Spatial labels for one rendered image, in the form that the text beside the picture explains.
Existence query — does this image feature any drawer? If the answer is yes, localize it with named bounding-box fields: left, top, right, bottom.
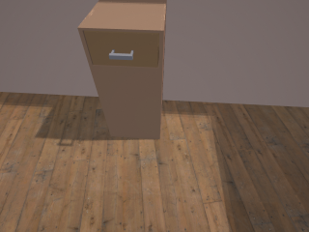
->
left=84, top=30, right=159, bottom=68

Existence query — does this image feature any cabinet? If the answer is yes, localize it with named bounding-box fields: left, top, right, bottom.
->
left=77, top=0, right=167, bottom=139

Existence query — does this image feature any handle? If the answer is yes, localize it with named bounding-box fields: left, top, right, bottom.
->
left=108, top=49, right=134, bottom=60

